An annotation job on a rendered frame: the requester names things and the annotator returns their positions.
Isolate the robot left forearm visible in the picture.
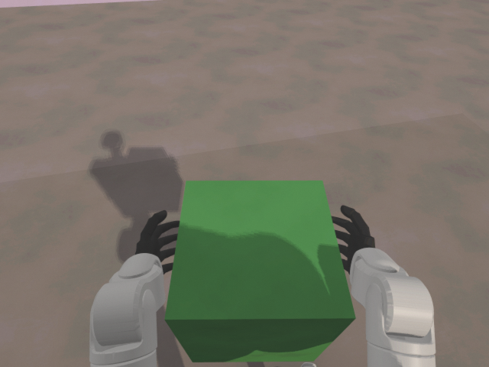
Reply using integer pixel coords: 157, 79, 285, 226
89, 253, 166, 367

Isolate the robot right forearm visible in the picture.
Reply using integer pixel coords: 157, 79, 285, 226
350, 248, 436, 367

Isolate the carton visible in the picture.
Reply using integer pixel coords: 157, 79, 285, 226
165, 180, 356, 362

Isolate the right robot hand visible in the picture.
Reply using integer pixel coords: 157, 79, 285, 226
332, 205, 375, 275

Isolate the left robot hand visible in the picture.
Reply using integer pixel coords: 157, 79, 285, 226
135, 210, 180, 274

